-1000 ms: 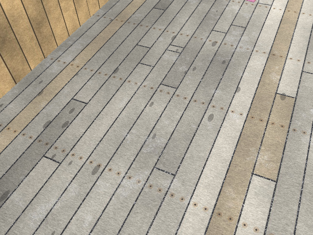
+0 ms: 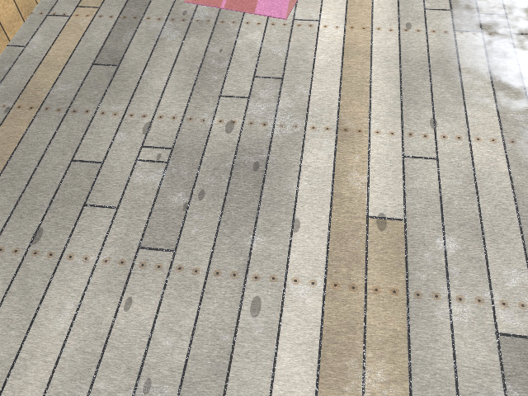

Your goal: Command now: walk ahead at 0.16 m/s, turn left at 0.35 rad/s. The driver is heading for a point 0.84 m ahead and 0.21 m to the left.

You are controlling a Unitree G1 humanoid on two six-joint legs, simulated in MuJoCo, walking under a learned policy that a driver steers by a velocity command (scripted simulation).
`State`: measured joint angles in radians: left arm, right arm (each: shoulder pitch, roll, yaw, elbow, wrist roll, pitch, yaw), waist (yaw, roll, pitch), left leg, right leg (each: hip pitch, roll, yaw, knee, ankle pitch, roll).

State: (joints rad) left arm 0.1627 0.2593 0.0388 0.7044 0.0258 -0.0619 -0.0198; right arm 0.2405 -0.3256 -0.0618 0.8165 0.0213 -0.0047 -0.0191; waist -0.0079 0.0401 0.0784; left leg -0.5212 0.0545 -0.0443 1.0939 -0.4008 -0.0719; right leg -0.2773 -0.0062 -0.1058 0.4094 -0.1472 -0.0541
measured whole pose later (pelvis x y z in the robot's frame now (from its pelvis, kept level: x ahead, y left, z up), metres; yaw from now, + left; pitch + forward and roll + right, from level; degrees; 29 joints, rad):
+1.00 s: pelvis +0.31 +0.06 +0.01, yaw +27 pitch +2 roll +0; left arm 0.38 0.25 0.05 0.86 -0.01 -0.09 -0.01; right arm 0.20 -0.29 -0.05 0.66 0.01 -0.06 0.00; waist 0.07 0.05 0.01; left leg -0.62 0.07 -0.04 0.87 -0.18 -0.01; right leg -0.08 0.03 0.00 0.28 -0.23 -0.03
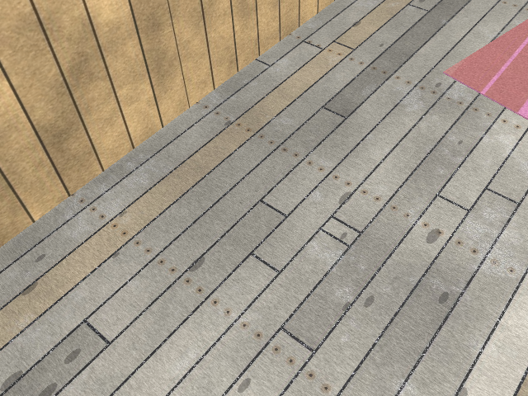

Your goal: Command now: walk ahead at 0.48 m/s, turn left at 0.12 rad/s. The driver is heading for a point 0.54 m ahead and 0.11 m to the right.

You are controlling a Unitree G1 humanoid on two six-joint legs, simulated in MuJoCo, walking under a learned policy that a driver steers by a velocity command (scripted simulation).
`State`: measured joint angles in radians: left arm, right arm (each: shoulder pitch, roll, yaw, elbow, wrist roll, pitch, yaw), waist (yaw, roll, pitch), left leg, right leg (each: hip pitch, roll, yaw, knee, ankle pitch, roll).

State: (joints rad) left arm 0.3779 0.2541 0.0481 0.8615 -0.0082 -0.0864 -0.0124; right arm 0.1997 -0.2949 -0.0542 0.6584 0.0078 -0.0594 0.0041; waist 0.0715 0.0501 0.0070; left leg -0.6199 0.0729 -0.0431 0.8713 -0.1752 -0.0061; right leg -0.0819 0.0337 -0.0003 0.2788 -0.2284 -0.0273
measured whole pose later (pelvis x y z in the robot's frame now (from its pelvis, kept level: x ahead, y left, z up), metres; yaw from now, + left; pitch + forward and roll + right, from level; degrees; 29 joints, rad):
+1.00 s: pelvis +0.48 -0.05 -0.01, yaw -19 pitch +1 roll +0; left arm 0.16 0.26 0.04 0.76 0.02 -0.04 -0.02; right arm 0.13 -0.31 -0.05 0.80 0.00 -0.03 -0.03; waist 0.01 0.03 0.08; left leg -0.54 0.09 -0.04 0.89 -0.32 -0.07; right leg -0.28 0.07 -0.02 0.38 -0.12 -0.07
